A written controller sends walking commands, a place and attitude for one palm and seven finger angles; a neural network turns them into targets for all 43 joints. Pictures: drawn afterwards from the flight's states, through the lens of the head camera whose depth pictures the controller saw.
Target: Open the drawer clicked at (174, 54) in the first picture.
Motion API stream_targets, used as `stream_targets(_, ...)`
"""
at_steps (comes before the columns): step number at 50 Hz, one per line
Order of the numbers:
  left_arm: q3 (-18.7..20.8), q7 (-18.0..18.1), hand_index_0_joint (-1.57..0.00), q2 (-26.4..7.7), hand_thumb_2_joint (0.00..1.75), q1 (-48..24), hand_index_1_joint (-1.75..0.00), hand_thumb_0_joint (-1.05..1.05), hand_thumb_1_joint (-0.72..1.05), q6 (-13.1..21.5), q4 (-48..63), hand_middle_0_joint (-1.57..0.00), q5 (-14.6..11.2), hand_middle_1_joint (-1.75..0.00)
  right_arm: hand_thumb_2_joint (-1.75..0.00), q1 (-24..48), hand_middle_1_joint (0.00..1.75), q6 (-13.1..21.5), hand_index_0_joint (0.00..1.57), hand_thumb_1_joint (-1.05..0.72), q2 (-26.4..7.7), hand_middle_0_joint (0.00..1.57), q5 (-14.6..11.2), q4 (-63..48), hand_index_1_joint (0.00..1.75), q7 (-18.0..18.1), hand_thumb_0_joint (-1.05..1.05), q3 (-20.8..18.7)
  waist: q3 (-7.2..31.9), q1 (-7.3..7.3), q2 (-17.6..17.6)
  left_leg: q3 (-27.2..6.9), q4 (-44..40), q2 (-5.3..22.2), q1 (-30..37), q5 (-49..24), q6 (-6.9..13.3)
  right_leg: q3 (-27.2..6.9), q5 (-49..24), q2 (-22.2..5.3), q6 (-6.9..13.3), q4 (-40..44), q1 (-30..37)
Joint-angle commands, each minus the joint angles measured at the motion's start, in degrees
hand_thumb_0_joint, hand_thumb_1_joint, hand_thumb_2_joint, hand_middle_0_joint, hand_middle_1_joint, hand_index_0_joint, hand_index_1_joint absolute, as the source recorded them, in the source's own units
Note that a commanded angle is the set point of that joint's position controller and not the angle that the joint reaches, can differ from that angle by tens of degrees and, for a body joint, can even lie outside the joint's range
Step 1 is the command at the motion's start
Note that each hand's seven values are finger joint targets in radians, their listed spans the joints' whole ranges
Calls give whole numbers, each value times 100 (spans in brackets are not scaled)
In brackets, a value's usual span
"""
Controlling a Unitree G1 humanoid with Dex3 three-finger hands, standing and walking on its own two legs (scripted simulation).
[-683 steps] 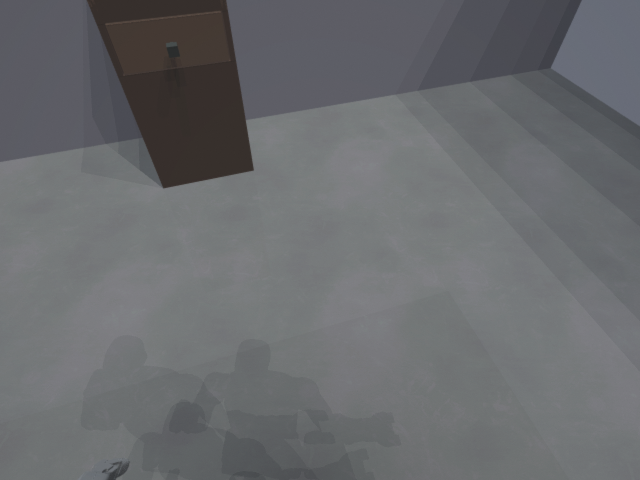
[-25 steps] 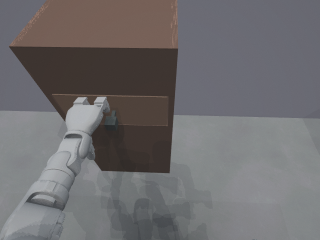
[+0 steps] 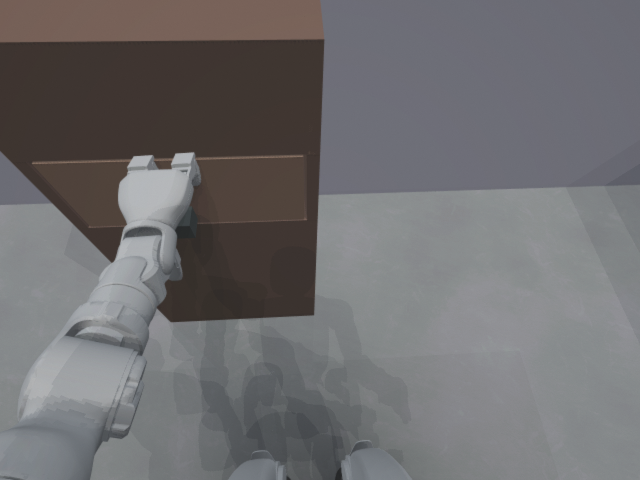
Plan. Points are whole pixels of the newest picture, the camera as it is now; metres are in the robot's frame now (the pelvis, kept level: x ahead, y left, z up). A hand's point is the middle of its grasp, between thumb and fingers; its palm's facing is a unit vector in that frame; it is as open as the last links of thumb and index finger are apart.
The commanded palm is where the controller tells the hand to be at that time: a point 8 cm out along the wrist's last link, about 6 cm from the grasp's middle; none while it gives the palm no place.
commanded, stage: move the hooked fingers above the handle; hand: left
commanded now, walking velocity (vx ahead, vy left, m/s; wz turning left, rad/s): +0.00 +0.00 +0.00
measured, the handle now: (183, 213) +0.52 +0.19 -0.07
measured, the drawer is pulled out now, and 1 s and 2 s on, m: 0.00 0.00 0.00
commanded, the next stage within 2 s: lower the fingers behind the handle in 0.68 s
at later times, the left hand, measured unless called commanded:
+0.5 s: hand (167, 217) +0.48 +0.19 -0.01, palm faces -0.05 -0.04 -1.00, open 13.8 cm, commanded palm +0.46 +0.19 +0.05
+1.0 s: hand (171, 227) +0.46 +0.18 -0.02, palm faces -0.08 -0.03 -1.00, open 13.9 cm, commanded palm +0.44 +0.19 +0.04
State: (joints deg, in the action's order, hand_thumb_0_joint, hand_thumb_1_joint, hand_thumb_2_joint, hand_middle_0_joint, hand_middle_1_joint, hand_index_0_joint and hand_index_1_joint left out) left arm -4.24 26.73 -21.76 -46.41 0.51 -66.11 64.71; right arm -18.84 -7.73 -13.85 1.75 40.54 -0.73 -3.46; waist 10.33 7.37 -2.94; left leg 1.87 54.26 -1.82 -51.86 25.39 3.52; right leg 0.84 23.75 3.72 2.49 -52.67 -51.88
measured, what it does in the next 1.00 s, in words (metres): stands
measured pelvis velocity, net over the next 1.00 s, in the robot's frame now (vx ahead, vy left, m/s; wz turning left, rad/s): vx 0.01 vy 0.00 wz -0.01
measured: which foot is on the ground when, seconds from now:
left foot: down 0.00-1.00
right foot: down 0.00-1.00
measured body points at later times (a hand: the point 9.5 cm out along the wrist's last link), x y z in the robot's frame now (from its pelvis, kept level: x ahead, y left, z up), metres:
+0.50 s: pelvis +0.00 +0.01 +0.00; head +0.11 +0.01 +0.44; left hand +0.47 +0.19 +0.04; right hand +0.02 -0.26 -0.13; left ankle -0.01 +0.08 -0.68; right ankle +0.00 -0.10 -0.68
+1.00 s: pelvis +0.01 +0.00 +0.00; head +0.11 +0.00 +0.44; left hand +0.46 +0.18 +0.04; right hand +0.04 -0.26 -0.13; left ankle -0.01 +0.08 -0.68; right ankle +0.00 -0.10 -0.68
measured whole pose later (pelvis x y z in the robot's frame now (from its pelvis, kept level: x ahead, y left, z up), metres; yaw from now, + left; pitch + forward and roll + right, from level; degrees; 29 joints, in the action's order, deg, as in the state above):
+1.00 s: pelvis +0.01 +0.00 +0.00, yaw -1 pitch +22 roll -1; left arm -4.8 26.1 -20.0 -41.8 0.5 -62.2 64.1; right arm -18.0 -9.1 -13.2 1.8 38.9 -0.3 -3.1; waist 10.7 5.9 -2.9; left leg 2.2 53.7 -1.6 -49.8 26.1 3.7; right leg 0.4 24.1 4.0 2.3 -51.8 -49.9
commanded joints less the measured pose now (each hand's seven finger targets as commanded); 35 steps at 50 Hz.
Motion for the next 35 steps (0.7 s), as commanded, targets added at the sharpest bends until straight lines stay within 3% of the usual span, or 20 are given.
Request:
stream_targets(1,467,189,-30,-1535,30,-2584,-120,0,-50,-46,1110,-30,-33,-120,-90,-800,30,113,20,-90,-968,20,33,-377,30,111,0,-309,2836,22,-172,-272,-291,23,1794,-2369,-73,-167,-2125,-16,14,490,1268)
stream_targets(3,515,105,-30,-1591,30,-2441,-120,0,-50,-10,1127,-30,-73,-120,-90,-843,30,88,20,-90,-972,20,27,-400,30,123,0,-299,2918,10,-127,-288,-264,42,1836,-2552,-77,-157,-2268,-3,5,466,1319)
stream_targets(5,366,78,-30,-1417,30,-2398,-120,0,-50,-33,1009,-30,-103,-120,-90,-849,30,70,20,-90,-961,20,4,-393,30,132,0,-284,2567,86,26,-268,-312,50,1671,-2310,-66,-137,-2089,-3,-8,556,1260)
stream_targets(6,473,88,-30,-1575,30,-2400,-120,0,-50,-32,1002,-30,-97,-120,-90,-855,30,66,20,-90,-985,20,-4,-374,30,150,0,-280,2507,76,139,-269,-327,50,1560,-2210,-48,-159,-2041,-6,-18,573,1297)
stream_targets(8,436,102,-30,-1564,30,-2539,-120,0,-50,13,1180,-30,-79,-120,-90,-869,30,72,20,-90,-987,20,-6,-387,30,165,0,-275,2624,85,4,-312,-354,63,1710,-2287,-57,-147,-2036,-6,-3,563,1236)
stream_targets(10,240,87,-30,-1275,30,-2409,-120,0,-50,37,1171,-30,-86,-120,-90,-851,30,81,20,-90,-955,20,-18,-395,30,153,0,-289,2527,76,-158,-316,-383,78,1852,-2237,-84,-111,-1868,7,13,611,1086)
stream_targets(13,257,100,-30,-1322,30,-2607,-120,0,-50,94,1246,-30,-109,-120,-90,-887,30,102,20,-90,-971,20,-14,-368,30,160,0,-288,2434,138,-133,-364,-401,98,1889,-2182,-80,-92,-1751,5,10,626,985)
stream_targets(15,242,105,-30,-1214,30,-2417,-120,0,-50,126,1294,-30,-88,-120,-90,-871,30,104,20,-90,-959,20,-2,-387,30,145,0,-315,2605,75,-231,-383,-377,118,2123,-2376,-112,-71,-1801,19,31,599,934)
stream_targets(17,76,109,-30,-933,30,-2463,-120,0,-50,114,1193,-30,-120,-120,-90,-888,30,97,20,-90,-930,20,10,-342,30,123,0,-324,2424,167,-155,-424,-371,147,2165,-2478,-128,-16,-1799,25,34,605,805)
stream_targets(19,319,145,-30,-1233,30,-2279,-120,0,-50,108,1232,-30,-103,-120,-90,-872,30,71,20,-90,-965,20,12,-368,30,126,0,-317,2524,46,-84,-389,-369,125,2118,-2512,-118,-61,-1913,23,30,594,985)
stream_targets(21,189,177,-30,-1070,30,-2275,-120,0,-50,74,1322,-30,-88,-120,-90,-832,30,41,20,-90,-938,20,13,-408,30,110,0,-301,2551,21,-218,-386,-385,126,2164,-2642,-143,-39,-1985,28,38,573,998)
stream_targets(22,230,194,-30,-1086,30,-2335,-120,0,-50,66,1340,-30,-76,-120,-90,-816,30,32,20,-90,-931,20,24,-370,30,104,0,-316,2564,48,-219,-397,-349,141,2223,-2764,-153,-32,-2046,25,43,549,962)
stream_targets(23,358,225,-30,-1262,30,-2268,-120,0,-50,57,1400,-30,-39,-120,-90,-820,30,9,20,-90,-958,20,19,-397,30,104,0,-304,2622,-32,-262,-422,-358,144,2255,-2805,-172,-30,-2038,28,44,525,970)
stream_targets(27,162,251,-30,-964,30,-2259,-120,0,-50,-56,1304,-30,-91,-120,-90,-722,30,-37,20,-90,-918,20,15,-411,30,97,0,-307,2415,73,-84,-408,-394,148,2241,-2735,-159,-22,-2011,26,32,610,982)
stream_targets(28,246,252,-30,-1106,30,-2275,-120,0,-50,-72,1317,-30,-77,-120,-90,-740,30,-41,20,-90,-937,20,2,-401,30,110,0,-307,2381,59,-49,-414,-423,157,2240,-2709,-159,-22,-2011,23,25,615,994)
stream_targets(30,36,231,-30,-839,30,-2401,-120,0,-50,-40,1583,-30,-71,-120,-90,-712,30,-43,20,-90,-906,20,8,-436,30,108,0,-330,2582,64,-202,-466,-425,179,2507,-2842,-192,-2,-1995,19,31,607,946)
stream_targets(35,-13,185,-30,-699,30,-2249,-120,0,-50,-22,1548,-30,-97,-120,-90,-687,30,-68,20,-90,-877,20,8,-405,30,101,0,-332,2453,41,-178,-466,-436,195,2591,-2993,-207,12,-2038,23,37,632,932)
